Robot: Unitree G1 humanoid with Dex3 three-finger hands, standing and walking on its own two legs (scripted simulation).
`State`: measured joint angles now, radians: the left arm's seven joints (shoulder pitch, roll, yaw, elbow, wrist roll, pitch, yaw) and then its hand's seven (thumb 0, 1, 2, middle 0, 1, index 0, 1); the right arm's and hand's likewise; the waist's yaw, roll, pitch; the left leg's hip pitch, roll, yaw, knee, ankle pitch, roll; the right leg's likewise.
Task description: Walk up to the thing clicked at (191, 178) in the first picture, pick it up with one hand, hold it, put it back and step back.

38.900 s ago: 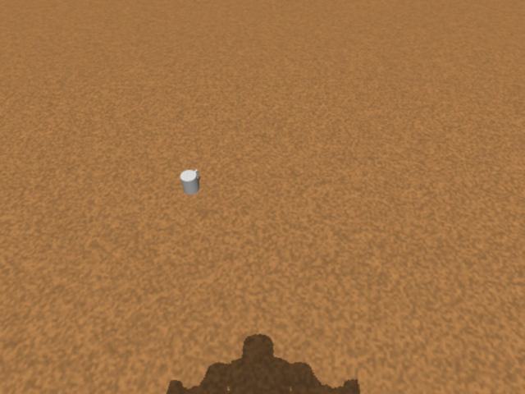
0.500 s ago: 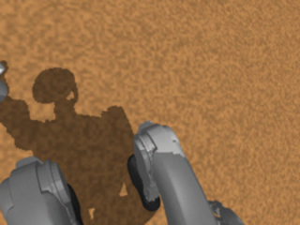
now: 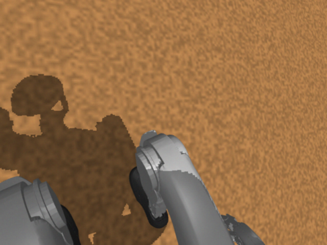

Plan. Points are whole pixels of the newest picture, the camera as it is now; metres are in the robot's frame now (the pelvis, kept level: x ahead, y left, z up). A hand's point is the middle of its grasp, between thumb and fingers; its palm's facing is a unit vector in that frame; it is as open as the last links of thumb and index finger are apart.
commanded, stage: open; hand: left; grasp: from above
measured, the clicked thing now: out of the picture +0.51 +0.29 -0.26
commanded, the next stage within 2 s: withdraw in 1.12 s
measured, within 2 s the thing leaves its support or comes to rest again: rests again in 1.58 s
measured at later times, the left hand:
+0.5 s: hand out of the picture +0.49 +0.30 -0.23, palm faces -0.45 -0.12 -0.88, open 12.2 cm
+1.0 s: hand out of the picture +0.49 +0.31 -0.23, palm faces -0.47 -0.13 -0.88, open 13.3 cm
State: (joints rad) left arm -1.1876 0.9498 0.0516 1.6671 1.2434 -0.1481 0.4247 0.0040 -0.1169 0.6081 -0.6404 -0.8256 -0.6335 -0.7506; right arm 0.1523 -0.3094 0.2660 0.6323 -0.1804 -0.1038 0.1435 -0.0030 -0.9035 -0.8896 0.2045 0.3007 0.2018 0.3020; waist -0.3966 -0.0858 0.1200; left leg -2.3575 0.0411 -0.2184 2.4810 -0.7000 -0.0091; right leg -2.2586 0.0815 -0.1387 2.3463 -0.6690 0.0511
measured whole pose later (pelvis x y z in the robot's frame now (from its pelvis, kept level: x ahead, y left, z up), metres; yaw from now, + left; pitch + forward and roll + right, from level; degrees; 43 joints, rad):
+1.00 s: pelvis +0.00 +0.00 +0.00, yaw -1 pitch +32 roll -13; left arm -1.17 0.97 0.03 1.62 1.22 -0.12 0.42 0.00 -0.46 1.00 -0.11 -1.17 -0.13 -1.14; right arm 0.15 -0.32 0.29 0.61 -0.19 -0.13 0.16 0.00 -0.90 -0.89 0.21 0.30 0.20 0.30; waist -0.40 -0.11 0.14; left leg -2.36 0.04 -0.24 2.48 -0.70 -0.01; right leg -2.25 0.08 -0.16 2.33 -0.67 0.05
